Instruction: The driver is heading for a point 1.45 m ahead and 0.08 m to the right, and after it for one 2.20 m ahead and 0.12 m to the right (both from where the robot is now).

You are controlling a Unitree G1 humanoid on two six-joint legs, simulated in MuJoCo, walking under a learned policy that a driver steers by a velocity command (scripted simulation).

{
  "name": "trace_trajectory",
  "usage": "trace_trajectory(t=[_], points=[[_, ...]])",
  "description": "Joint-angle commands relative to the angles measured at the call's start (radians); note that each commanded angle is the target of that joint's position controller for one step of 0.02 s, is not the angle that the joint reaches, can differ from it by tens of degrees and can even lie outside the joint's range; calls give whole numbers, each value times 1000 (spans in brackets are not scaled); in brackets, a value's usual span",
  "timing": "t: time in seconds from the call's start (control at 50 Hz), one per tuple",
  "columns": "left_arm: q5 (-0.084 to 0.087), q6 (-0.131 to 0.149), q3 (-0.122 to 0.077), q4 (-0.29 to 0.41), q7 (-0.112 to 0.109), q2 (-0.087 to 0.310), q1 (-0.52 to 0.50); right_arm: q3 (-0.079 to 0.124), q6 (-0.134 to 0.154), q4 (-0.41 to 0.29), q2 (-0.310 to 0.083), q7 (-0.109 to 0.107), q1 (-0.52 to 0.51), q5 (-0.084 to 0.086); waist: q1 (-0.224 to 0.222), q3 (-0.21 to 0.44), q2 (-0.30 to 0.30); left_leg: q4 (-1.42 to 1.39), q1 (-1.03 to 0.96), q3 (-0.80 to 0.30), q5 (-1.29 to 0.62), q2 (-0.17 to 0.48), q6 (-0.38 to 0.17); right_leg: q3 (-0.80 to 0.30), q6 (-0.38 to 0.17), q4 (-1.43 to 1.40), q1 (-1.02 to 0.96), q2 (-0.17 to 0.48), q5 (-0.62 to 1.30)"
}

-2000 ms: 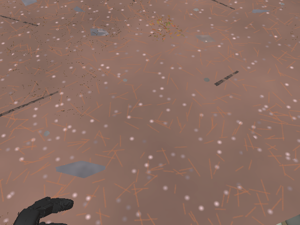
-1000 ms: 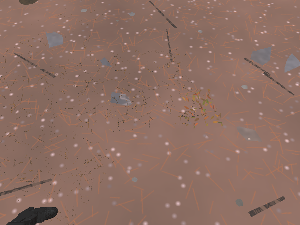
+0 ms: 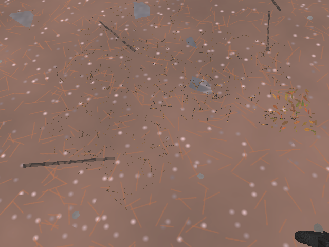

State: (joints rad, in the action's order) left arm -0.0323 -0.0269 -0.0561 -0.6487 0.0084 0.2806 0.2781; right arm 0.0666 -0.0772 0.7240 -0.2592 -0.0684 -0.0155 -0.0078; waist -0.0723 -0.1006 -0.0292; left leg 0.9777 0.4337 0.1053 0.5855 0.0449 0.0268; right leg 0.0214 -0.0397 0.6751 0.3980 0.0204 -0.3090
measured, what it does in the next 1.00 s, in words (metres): steps on the spot: left foot, then right foot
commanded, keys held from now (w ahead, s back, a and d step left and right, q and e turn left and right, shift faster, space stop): s+e+shift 0.02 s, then e+shift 0.36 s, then q+shift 0.12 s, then w+q+shift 0.50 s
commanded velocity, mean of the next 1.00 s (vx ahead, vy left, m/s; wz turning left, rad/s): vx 0.21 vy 0.00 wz -0.16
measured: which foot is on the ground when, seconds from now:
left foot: up 0.00-0.34, down 0.36-0.72, up 0.74-1.00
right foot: down 0.00-0.36, up 0.38-0.70, down 0.72-1.00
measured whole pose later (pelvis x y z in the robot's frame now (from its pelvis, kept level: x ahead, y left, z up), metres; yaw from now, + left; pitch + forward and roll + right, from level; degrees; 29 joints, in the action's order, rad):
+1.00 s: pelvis -0.01 +0.02 +0.00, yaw -7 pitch +3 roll -1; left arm -0.04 0.09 -0.05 -0.82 -0.01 0.29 0.47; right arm 0.08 -0.03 0.64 -0.34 0.11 0.11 -0.04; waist -0.05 0.01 -0.04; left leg 1.11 0.86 0.03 0.14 0.05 -0.06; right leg 0.17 0.03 0.18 -0.18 0.01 -0.41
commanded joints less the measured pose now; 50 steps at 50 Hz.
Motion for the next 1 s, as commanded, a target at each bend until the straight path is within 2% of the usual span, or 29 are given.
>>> trace_trajectory(t=[0.02,0.04,0.06,0.14,0.22,0.3,0.34,0.36,0.38,0.4,0.42,0.44,0.46,0.5,0.52,0.54,0.56,0.62,0.66,0.68,0.7,0.72,0.74,0.76,0.78,0.8,0.84,0.9,1.0], points=[[-5,35,-87,75,-19,293,7,28,0,-52,-68,6,-22,13,32,257,147,437,199,-246,44,-106,9,-442,-234,-278,-277,286,901],[39,23,-76,82,-34,245,-55,37,0,-36,-92,2,16,7,63,221,80,409,220,-254,-54,-95,20,-404,-182,-282,-269,241,731],[64,10,-64,87,-48,202,-85,41,5,-37,-96,1,19,0,80,224,83,382,194,-252,-129,-103,32,-394,-150,-293,-240,204,587],[49,-14,-55,114,-78,158,-97,32,22,-30,-63,11,40,27,64,237,155,170,129,-238,-262,-147,50,-418,-106,-354,-253,133,170],[40,-29,-80,136,-80,201,-103,38,43,0,-82,27,109,34,60,207,256,-143,-14,-226,-207,-161,42,-527,-85,-441,-196,114,-149],[55,-41,-99,151,-68,226,-118,50,64,61,-115,50,248,33,73,175,310,-399,-188,-197,-182,-186,-13,-592,-46,-503,-106,77,-265],[71,-34,-99,175,-66,220,-176,61,72,116,-145,50,397,24,136,170,322,-618,-330,-177,-257,-156,-54,-563,21,-496,-29,13,-266],[80,-34,-94,168,-63,187,-141,76,72,127,-185,47,410,27,115,178,165,-718,-402,-302,-228,-16,-79,-475,45,-303,44,-62,-286],[83,-34,-89,149,-54,129,-61,81,70,77,-257,44,287,8,28,185,-151,-768,-341,-586,-137,248,-164,-252,56,64,141,-218,-233],[63,-16,-111,183,-46,224,-152,70,86,30,-250,51,183,-53,44,71,-259,-860,-92,-725,-114,335,-284,-236,88,287,248,-157,-239],[50,-12,-122,157,-42,274,-113,57,95,-3,-203,42,93,-44,2,59,-183,-829,-40,-637,-123,284,-277,-259,86,443,169,-141,-171],[27,-15,-108,116,-37,236,-60,40,97,-17,-154,30,29,-13,-27,58,-110,-782,-37,-516,-177,195,-218,-265,84,542,132,-160,-96],[16,-21,-86,86,-38,176,-27,26,95,-25,-134,23,33,6,-21,67,-71,-758,-58,-451,-223,143,-193,-258,94,621,115,-176,-68],[22,-13,-47,86,-39,97,-45,-7,100,-10,-85,22,99,9,10,51,-26,-737,-103,-418,-287,107,-212,-282,111,592,103,-158,-43],[18,-7,-26,88,-37,63,-45,-18,103,15,-60,27,175,11,28,89,-67,-766,-190,-419,-126,88,-204,-227,122,455,103,-120,-15],[22,3,-29,114,-35,102,-98,14,96,37,-165,27,276,32,80,71,-175,-809,-305,-483,-11,110,-225,-91,137,394,197,-95,-55],[35,16,-33,134,-39,126,-175,25,88,45,-205,23,341,38,128,43,-206,-828,-339,-547,42,130,-235,-68,145,295,220,-66,-82],[62,62,-20,132,-29,87,-236,30,78,43,-224,12,405,34,145,24,-199,-819,-261,-569,19,99,-203,-51,131,-67,-30,-101,-182],[66,90,-28,93,-21,86,-158,31,76,15,-217,15,368,48,94,4,-186,-784,-175,-580,-32,53,-196,-45,85,-299,-194,-112,-95],[68,99,-33,60,-21,90,-84,26,75,-16,-196,16,317,57,45,-2,-154,-759,-105,-559,-66,5,-162,-25,55,-473,-314,-103,72],[67,100,-43,16,-28,124,17,18,78,-55,-157,19,262,57,6,24,-130,-696,45,-497,-126,-58,-93,-26,31,-558,-519,-46,153],[73,98,-54,-22,-35,149,135,3,89,-74,-81,30,251,57,-32,121,27,-390,250,-398,-78,-108,-57,-141,11,-465,-765,120,142],[52,92,-25,-11,-36,106,156,-23,107,-95,11,51,286,41,-6,171,150,-105,445,-323,-5,-111,-67,-233,3,-245,-831,273,287],[-32,58,-65,-5,-52,265,154,9,111,-161,-86,66,200,-24,-50,205,306,-69,563,-167,-58,-68,-78,-506,-129,-404,-750,488,-189],[-42,66,-52,-15,-48,186,111,19,98,-183,-132,79,50,-38,-62,48,185,48,636,-194,-162,4,-73,-494,-130,-496,-634,431,-376],[-29,78,-30,-11,-41,148,68,22,90,-170,-112,101,46,-38,-34,-23,172,123,655,-201,-231,-19,-65,-402,-95,-522,-566,350,-322],[-12,95,-15,-18,-34,121,55,24,73,-130,-108,145,143,-32,22,-3,153,247,585,-175,-330,0,-61,-222,-65,-534,-487,272,-116],[-10,122,-12,-46,-18,110,65,19,62,-141,-105,168,108,-25,48,-25,155,302,548,-157,-416,17,-59,-73,-54,-584,-396,232,-17],[-11,137,-8,-125,-22,97,152,-12,61,-200,-83,191,-79,-34,7,-112,107,12,461,-1,-472,26,-116,137,-33,-633,-405,208,240]])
